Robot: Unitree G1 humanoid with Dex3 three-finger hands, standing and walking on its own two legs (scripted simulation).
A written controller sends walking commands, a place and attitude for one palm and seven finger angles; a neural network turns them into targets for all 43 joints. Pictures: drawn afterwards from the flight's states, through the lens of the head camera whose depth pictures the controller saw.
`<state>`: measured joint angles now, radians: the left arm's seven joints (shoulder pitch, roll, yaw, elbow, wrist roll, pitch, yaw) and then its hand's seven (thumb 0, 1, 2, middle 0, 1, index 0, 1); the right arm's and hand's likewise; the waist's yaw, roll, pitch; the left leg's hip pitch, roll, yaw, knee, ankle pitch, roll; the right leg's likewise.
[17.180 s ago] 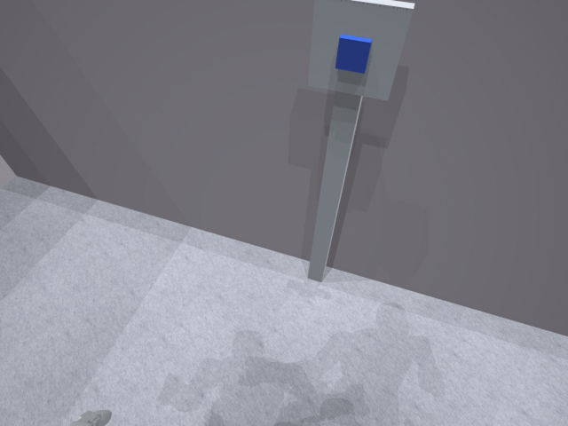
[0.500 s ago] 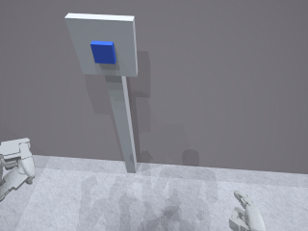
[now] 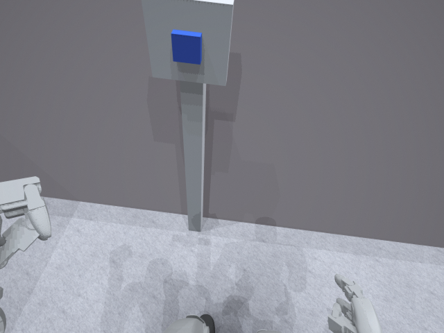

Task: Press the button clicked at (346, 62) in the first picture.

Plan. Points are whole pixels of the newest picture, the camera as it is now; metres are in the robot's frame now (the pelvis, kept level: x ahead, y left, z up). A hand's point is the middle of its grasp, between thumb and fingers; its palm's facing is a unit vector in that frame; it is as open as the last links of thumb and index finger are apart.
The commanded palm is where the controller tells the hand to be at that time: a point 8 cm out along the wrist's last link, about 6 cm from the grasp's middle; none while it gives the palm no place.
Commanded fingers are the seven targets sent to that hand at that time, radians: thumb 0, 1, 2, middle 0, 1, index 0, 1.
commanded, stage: step back with the hand held close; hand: left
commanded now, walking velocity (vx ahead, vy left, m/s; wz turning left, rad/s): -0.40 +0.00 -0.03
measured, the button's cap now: (187, 46) +0.63 +0.12 +0.19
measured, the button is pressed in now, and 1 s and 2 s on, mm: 0 0 0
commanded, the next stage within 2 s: stop stepping back and stand still in 0.16 s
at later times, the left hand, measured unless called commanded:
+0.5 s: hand out of the picture +0.12 +0.25 +0.20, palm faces +0.16 -0.89 -0.44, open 3.1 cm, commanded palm +0.05 +0.31 +0.20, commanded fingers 0.00 0.90 0.90 -1.30 -1.50 -1.30 -1.50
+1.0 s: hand out of the picture +0.06 +0.29 +0.20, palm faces +0.28 -0.81 -0.52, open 3.1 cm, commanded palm +0.01 +0.34 +0.20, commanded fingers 0.00 0.90 0.90 -1.30 -1.50 -1.30 -1.50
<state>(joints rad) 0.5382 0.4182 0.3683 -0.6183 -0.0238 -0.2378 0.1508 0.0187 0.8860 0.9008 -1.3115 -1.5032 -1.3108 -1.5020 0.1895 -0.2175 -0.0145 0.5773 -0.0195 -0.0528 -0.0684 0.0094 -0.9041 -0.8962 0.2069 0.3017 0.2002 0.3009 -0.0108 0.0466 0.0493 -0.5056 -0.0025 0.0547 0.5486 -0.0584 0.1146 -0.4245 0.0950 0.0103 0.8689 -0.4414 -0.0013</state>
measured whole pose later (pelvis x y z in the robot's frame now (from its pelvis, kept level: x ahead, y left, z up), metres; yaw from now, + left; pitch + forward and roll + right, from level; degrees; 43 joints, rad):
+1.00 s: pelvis -0.15 +0.08 +0.01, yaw -5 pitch +0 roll +0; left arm 0.66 0.45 0.41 -0.64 -0.02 -0.22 0.16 0.02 0.89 0.90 -1.31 -1.50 -1.31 -1.50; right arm 0.27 -0.14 0.03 0.60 -0.01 -0.10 -0.04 0.01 -0.90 -0.90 0.21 0.30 0.20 0.30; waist -0.03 -0.02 -0.01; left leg -0.30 0.07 0.01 0.59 -0.29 -0.04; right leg -0.29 0.02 -0.10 0.58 -0.33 -0.02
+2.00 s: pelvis -0.14 +0.10 +0.02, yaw -3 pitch -2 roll +0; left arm 0.28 0.09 0.01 1.17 0.01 0.00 0.04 0.01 0.92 0.90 -0.22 -0.33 -0.22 -0.32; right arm 0.33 -0.08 0.00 1.15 -0.02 0.02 -0.03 0.00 -0.91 -0.90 0.20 0.30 0.20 0.30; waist -0.01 0.01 0.05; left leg -0.19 0.02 0.09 0.43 -0.20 0.01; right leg -0.17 -0.03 -0.12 0.43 -0.22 -0.02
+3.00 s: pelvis -0.13 +0.10 +0.02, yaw -3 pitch -2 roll +0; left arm 0.27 0.12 0.01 1.16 0.01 -0.01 0.04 0.01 0.91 0.90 -0.20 -0.30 -0.20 -0.30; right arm 0.29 -0.12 -0.01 1.15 -0.02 0.01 -0.03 0.00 -0.91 -0.90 0.20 0.30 0.20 0.30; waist -0.01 0.02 0.06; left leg -0.16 0.02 0.09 0.40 -0.21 0.01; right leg -0.15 -0.02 -0.11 0.40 -0.23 -0.02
